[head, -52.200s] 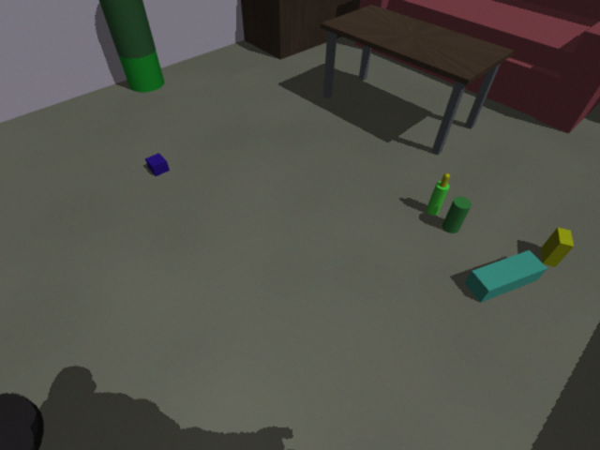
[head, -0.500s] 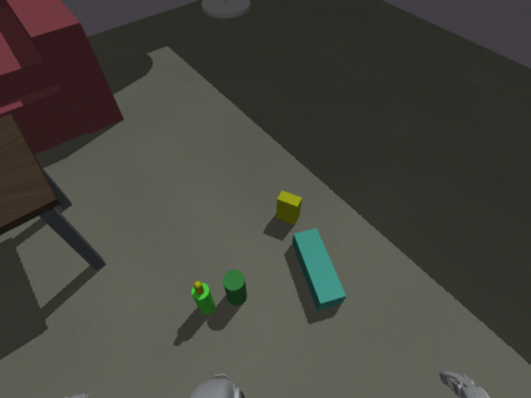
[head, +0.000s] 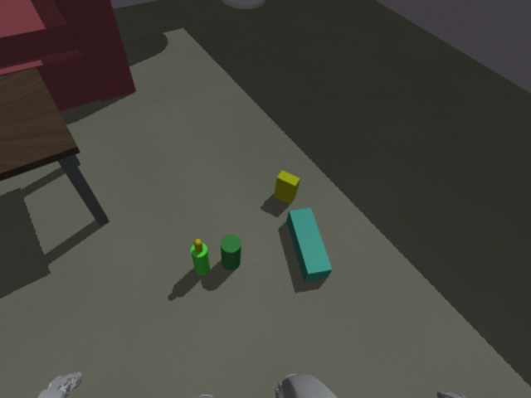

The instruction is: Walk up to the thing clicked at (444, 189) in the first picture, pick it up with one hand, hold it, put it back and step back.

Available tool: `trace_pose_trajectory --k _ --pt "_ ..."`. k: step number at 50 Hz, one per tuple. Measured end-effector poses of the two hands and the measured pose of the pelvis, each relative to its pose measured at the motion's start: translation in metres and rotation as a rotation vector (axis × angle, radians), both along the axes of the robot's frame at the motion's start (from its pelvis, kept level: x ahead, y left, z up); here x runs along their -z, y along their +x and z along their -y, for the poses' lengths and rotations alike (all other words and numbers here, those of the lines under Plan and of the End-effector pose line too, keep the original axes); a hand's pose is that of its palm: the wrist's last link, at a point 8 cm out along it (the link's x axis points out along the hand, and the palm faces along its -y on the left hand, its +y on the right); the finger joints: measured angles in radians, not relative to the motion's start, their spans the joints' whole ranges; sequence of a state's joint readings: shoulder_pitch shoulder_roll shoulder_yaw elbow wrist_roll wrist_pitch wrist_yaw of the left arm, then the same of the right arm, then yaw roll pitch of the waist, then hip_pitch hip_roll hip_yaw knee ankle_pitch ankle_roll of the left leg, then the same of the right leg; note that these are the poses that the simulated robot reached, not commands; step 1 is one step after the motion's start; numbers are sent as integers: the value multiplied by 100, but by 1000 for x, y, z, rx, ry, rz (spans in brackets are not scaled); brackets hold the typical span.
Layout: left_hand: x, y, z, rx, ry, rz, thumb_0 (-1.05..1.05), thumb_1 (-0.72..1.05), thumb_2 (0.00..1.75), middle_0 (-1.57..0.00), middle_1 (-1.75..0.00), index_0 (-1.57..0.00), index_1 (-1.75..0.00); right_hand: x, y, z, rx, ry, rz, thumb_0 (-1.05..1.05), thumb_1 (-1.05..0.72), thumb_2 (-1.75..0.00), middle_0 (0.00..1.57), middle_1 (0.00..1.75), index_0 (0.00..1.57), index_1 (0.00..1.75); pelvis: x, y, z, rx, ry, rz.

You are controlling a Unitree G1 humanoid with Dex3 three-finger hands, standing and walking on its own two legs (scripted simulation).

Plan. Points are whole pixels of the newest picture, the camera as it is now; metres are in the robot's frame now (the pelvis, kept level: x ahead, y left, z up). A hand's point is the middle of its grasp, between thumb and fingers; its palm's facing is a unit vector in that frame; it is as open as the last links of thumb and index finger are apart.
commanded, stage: step back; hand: left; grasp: from the side
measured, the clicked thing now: (200, 255) +0.64 +0.19 -0.65
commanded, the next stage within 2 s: none
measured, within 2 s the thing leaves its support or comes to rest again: neither
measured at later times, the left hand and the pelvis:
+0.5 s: hand out of the picture -0.06 +0.23 -0.14, palm faces +0.01 -0.91 -0.42, open 7.4 cm; pelvis -0.17 -0.04 -0.01, yaw +3 degrees
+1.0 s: hand out of the picture -0.28 +0.20 -0.14, palm faces +0.00 -0.91 -0.42, open 7.4 cm; pelvis -0.33 -0.08 +0.00, yaw -1 degrees
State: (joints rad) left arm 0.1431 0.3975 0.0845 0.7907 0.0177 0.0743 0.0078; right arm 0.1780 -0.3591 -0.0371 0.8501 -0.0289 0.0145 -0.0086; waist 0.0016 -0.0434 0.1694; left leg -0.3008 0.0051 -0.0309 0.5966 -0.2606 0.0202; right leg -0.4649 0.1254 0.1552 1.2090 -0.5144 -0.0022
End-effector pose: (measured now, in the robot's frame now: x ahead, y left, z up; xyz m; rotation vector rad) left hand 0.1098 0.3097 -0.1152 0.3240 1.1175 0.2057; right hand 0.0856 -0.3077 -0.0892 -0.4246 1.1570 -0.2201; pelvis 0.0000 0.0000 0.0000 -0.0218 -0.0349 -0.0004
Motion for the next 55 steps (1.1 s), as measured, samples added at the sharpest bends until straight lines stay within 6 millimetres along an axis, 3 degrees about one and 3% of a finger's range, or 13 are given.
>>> trace_pose_trajectory --k 5,9,15,21,27,30,37,43,49,55 --pt "2 -44 5 14 31 -48 0 90 90 -20 -30 -20 -30 2 -16 14 0 1 73 1 -90 -90 21 30 21 30 5 -34 12 36 2 3" --pt "5 -79 17 31 59 -64 0 90 90 -20 -30 -20 -30 16 -36 35 0 16 111 1 -90 -90 21 30 21 30 17 -66 28 62 13 7" --pt "-10 -141 41 11 61 -85 0 90 90 -20 -30 -21 -30 26 -86 54 44 44 68 1 -91 -90 21 30 20 30 10 -106 43 45 37 18" --pt "-18 -167 45 1 78 -36 1 90 90 -20 -30 -21 -30 29 -148 59 24 38 -27 1 -91 -90 20 30 20 30 6 -143 46 -2 49 0" --pt "-2 -188 35 -5 59 44 0 90 90 -20 -30 -21 -30 35 -202 48 -9 15 -101 1 -91 -90 20 30 20 30 18 -190 41 -56 56 9" --pt "1 -208 37 -14 40 25 0 90 90 -20 -30 -21 -30 28 -224 42 -12 29 -99 1 -91 -90 21 30 20 30 13 -211 40 -51 32 21" --pt "-2 -266 47 -20 24 -8 0 90 90 -20 -30 -20 -30 12 -249 49 -21 20 -18 1 -91 -90 21 30 21 30 4 -256 51 -17 2 7" --pt "3 -330 63 4 59 -70 0 90 90 -20 -30 -20 -30 23 -265 72 -18 42 84 1 -90 -90 21 30 21 30 16 -300 69 27 -6 12" --pt "-11 -393 74 -39 66 -107 1 90 90 -20 -30 -21 -30 27 -309 81 13 73 42 1 -91 -90 20 30 20 30 6 -327 77 16 33 18" --pt "-18 -421 62 -82 81 -64 1 90 90 -20 -30 -21 -30 34 -354 81 -15 71 -68 1 -91 -90 20 30 20 30 5 -344 74 -40 35 12"
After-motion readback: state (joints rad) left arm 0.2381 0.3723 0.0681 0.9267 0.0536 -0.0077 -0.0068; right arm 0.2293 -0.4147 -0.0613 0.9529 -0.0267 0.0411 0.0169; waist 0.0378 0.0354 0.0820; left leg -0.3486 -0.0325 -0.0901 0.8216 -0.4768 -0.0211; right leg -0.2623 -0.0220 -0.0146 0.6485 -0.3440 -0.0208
